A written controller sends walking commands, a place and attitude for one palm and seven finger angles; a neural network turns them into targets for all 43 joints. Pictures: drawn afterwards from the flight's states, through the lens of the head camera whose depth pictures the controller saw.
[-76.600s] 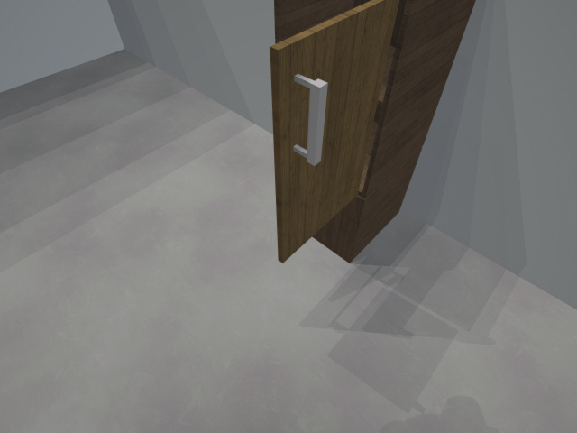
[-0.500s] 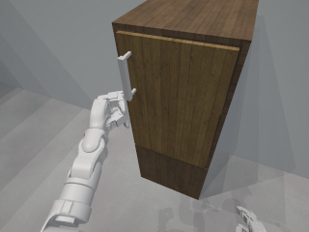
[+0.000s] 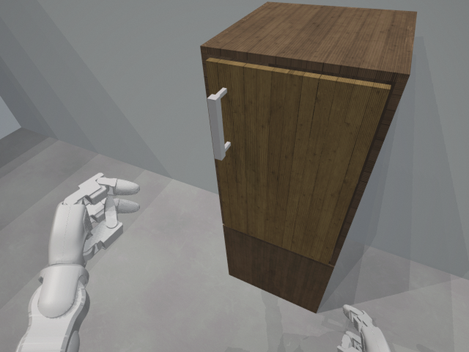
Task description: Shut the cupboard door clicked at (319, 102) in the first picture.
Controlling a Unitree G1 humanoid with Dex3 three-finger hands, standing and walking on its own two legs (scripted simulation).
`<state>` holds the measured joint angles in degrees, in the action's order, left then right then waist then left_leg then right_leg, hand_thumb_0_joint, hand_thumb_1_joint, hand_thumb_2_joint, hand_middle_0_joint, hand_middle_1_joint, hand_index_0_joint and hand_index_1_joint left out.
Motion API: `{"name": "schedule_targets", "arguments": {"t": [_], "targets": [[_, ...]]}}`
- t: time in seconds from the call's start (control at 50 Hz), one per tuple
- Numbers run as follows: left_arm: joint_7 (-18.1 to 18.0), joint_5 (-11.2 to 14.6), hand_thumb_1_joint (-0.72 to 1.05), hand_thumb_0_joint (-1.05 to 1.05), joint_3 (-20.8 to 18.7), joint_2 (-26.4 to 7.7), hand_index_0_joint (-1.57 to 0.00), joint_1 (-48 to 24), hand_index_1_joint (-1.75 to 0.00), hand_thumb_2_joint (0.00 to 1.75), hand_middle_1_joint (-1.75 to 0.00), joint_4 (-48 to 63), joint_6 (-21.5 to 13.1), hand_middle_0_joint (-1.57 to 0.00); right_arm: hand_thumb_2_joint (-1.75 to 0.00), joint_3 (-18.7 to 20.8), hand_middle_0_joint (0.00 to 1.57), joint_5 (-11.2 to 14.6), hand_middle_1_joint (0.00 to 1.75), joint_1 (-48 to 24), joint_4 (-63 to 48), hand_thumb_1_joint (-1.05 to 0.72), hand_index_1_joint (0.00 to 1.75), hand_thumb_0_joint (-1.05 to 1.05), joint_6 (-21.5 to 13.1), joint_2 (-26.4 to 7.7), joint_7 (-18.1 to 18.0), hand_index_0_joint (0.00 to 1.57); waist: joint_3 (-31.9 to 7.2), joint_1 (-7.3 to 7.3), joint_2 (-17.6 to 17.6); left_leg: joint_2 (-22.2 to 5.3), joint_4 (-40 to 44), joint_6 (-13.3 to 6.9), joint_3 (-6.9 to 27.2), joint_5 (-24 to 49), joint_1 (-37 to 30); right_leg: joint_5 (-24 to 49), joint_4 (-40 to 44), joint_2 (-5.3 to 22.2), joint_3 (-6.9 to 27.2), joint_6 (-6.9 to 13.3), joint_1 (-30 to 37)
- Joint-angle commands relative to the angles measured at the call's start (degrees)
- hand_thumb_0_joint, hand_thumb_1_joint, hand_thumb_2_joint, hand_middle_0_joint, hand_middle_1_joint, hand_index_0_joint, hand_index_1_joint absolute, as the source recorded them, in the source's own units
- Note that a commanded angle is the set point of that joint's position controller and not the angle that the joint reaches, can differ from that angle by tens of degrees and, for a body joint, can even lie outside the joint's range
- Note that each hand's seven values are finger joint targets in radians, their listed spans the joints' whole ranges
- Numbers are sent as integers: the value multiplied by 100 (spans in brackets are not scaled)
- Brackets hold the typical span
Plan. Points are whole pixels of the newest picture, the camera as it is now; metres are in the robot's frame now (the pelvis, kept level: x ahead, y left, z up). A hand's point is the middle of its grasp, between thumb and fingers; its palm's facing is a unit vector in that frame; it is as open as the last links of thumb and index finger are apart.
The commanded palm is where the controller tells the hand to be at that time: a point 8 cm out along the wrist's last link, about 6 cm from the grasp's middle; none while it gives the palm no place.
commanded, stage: draw the hand back to the body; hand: left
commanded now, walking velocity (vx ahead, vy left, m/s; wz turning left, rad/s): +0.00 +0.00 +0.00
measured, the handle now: (221, 125) +0.58 +0.10 +0.10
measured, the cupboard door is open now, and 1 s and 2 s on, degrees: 0 0 0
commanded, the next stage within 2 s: step back with the hand held close in 0.62 s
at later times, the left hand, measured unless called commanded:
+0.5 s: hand (52, 256) +0.19 +0.27 +0.15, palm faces +0.49 -0.79 -0.36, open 7.3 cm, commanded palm +0.14 +0.30 +0.17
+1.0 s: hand (66, 251) +0.20 +0.26 +0.14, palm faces +0.38 -0.80 -0.47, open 7.4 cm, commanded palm +0.14 +0.30 +0.17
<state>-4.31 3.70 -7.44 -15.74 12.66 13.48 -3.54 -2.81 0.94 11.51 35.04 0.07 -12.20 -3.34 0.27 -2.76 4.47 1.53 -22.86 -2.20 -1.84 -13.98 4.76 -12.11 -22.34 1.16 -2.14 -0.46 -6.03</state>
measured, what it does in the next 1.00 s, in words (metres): stands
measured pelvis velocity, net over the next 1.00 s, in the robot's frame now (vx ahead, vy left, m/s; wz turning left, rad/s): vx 0.00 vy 0.00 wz -0.02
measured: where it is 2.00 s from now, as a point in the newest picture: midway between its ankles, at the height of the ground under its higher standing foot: outside the picture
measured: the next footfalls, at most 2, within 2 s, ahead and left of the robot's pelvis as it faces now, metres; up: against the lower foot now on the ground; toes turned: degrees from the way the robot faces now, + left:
none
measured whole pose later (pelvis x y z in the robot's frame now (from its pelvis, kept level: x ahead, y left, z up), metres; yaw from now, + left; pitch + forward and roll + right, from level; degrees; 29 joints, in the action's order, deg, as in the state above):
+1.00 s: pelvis +0.00 +0.00 -0.01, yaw -1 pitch +1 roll -1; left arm -6.8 3.2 -20.7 -21.2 29.6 22.7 -8.1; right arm 1.2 1.1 11.2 33.7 -0.3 -14.8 -4.3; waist -0.8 -0.7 3.6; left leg 0.6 -29.0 -2.3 -2.6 -16.1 13.8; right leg -12.8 -26.4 0.5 -1.4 -0.6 -14.5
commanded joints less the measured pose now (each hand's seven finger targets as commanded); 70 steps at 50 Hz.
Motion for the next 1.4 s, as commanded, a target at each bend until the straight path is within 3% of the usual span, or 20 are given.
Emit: {"name": "schedule_targets", "arguments": {"t": [0.0, 0.08, 0.16, 0.22, 0.28, 0.36, 0.44, 0.46, 0.56, 0.7, 0.72, 0.74, 0.76, 0.86, 1.0, 1.08, 1.2, 1.28, 1.3, 1.38], "targets": [[-67, 48, 90, 0, -925, -983, -50, -354, -63, 90, -63, 1383, -342, -50, -90, 305, 20, -10, 30, -858, -1032, -90, 30, 0, -299, -621, -47, 20, -551, -13, -436, -244, 420, 176, 267, 1151, 216, 784, 205, -118, -15, 169, 341], [-125, 76, 90, 0, -1589, -1435, -39, 194, -51, 90, -51, 1756, -387, -39, -90, 332, 20, -32, 30, -870, -992, -90, 30, 0, -353, -614, -46, 20, -574, -109, -77, -244, 327, 187, 245, 1313, 308, 948, 200, -123, 8, 174, 434], [-199, 77, 90, 0, -1842, -1509, -28, 651, -39, 90, -39, 2182, -425, -28, -90, 346, 20, -15, 30, -798, -995, -90, 30, 0, -498, -583, -31, 20, -540, -111, 384, -274, 285, 276, 281, 1531, 280, 964, 135, -115, -20, 174, 352], [-252, 70, 90, 0, -2104, -1630, -20, 1021, -30, 90, -30, 2258, -426, -20, -90, 388, 20, -13, 30, -722, -944, -90, 30, 0, -612, -624, -34, 20, -470, -111, 267, -301, 255, 305, 293, 1699, 335, 1008, 116, -122, -30, 168, 325], [-240, 28, 90, 0, -1560, -1145, -20, 722, -30, 90, -30, 1971, -361, -20, -90, 416, 20, -24, 30, -698, -853, -90, 30, 0, -698, -710, -50, 20, -43, 43, -63, -324, 292, 254, 304, 1472, 314, 791, 216, -124, -48, 134, -105], [-322, -24, 90, 0, -1546, -1220, -20, 407, -30, 90, -30, 1830, -346, -20, -90, 454, 20, -26, 30, -639, -823, -90, 30, 0, -718, -772, -102, 20, -127, 49, -296, -291, 347, 209, 339, 1065, 319, 501, 172, -108, -50, 132, -125], [-346, -17, 90, 0, -1744, -1387, -20, 544, -30, 90, -30, 2028, -412, -20, -90, 428, 20, -39, 30, -718, -843, -90, 30, 0, -746, -692, -124, 20, -464, -63, -215, -238, 343, 192, 312, 1002, 297, 503, 140, -90, -37, 151, 170], [-350, -15, 90, 0, -1821, -1455, -20, 574, -30, 90, -30, 2115, -436, -20, -90, 417, 20, -40, 30, -739, -840, -90, 30, 0, -756, -674, -120, 20, -534, -89, 26, -230, 338, 202, 296, 994, 283, 518, 141, -85, -13, 158, 214], [-347, 12, 90, 0, -1936, -1507, -20, 809, -30, 90, -30, 2198, -452, -20, -90, 360, 20, -52, 30, -779, -819, -90, 30, 0, -807, -608, -99, 20, -362, -120, 308, -228, 322, 241, 263, 1106, 417, 671, 176, -93, -3, 182, 282], [-271, 49, 90, 0, -1819, -1321, -20, 906, -30, 90, -30, 1836, -410, -20, -90, 402, 20, -26, 30, -746, -830, -90, 30, 0, -749, -641, -99, 20, -113, -68, -11, -261, 333, 185, 185, 1045, 418, 595, 262, -82, 28, 150, 113], [-276, 55, 90, 0, -1864, -1387, -20, 842, -30, 90, -30, 1825, -415, -20, -90, 407, 20, -34, 30, -759, -831, -90, 30, 0, -745, -649, -106, 20, -135, -76, -119, -253, 334, 168, 185, 971, 412, 549, 273, -82, 28, 137, 89], [-320, 24, 90, 0, -2483, -2061, -20, 224, -30, 90, -30, 2130, -657, -20, -90, 470, 20, 43, 30, -645, -1029, -90, 30, 0, -665, -822, -95, 20, -32, 116, -91, -388, 72, 6, 246, 432, 856, 737, 508, 210, 644, 174, -257], [-288, 38, 90, 0, -2141, -1622, -20, 843, -30, 90, -30, 1721, -702, -20, -90, 475, 20, 17, 30, -582, -931, -90, 30, 0, -620, -741, -112, 20, -197, 159, -440, -351, -147, -6, 293, 399, 726, 745, 561, 417, 750, 231, -399], [-343, -34, 90, 0, -2005, -1592, -20, 1233, -30, 90, -30, 1873, -816, -20, -90, 550, 20, 2, 30, -558, -977, -90, 30, 0, -445, -789, -93, 20, -723, 210, -536, -396, -499, 54, 285, 875, 628, 1342, 256, 702, 872, 334, -508], [-472, -10, 90, 0, -2454, -1986, -20, 1698, -30, 90, -30, 2535, -868, -20, -90, 594, 20, 36, 30, -589, -1262, -90, 30, 0, -187, -803, -193, 20, -1343, 209, -109, -673, -431, 101, 472, 2539, 925, 2702, -817, 447, 541, 183, 75], [-491, -12, 90, 0, -2641, -2073, -20, 1893, -30, 90, -30, 2546, -872, -20, -90, 648, 20, 11, 30, -564, -1337, -90, 30, 0, -128, -861, -225, 20, -1262, 186, 87, -815, -280, 44, 542, 2445, 1246, 2414, -1069, 247, 507, 87, 30], [-479, -84, 90, 0, -2431, -1756, -20, 1775, -30, 90, -30, 2329, -948, -20, -90, 611, 20, -4, 30, -409, -1341, -90, 30, 0, -227, -884, -207, 20, -593, 228, 232, -1117, 322, -212, 846, 310, 2825, 1107, -1502, 20, 431, -30, 271], [-500, -213, 90, 0, -2523, -1850, -20, 1382, -30, 90, -30, 2227, -1030, -20, -90, 631, 20, 6, 30, -351, -1348, -90, 30, 0, -317, -968, -215, 20, -288, 267, 28, -1023, 414, -354, 874, -2132, 4001, 588, -1542, 52, 667, -15, 595], [-492, -247, 90, 0, -2320, -1637, -20, 1273, -30, 90, -30, 2257, -1065, -20, -90, 602, 20, 24, 30, -314, -1356, -90, 30, 0, -343, -920, -207, 20, -231, 312, -11, -979, 367, -375, 888, -2465, 4162, 333, -1536, 92, 703, 3, 563], [-550, -348, 90, 0, -2551, -1946, -20, 921, -30, 90, -30, 2611, -1229, -20, -90, 611, 20, -30, 30, -309, -1328, -90, 30, 0, -504, -978, -208, 20, -247, 305, -161, -827, 65, -388, 921, -2884, 4108, -585, -1235, 139, 985, 64, 137]]}}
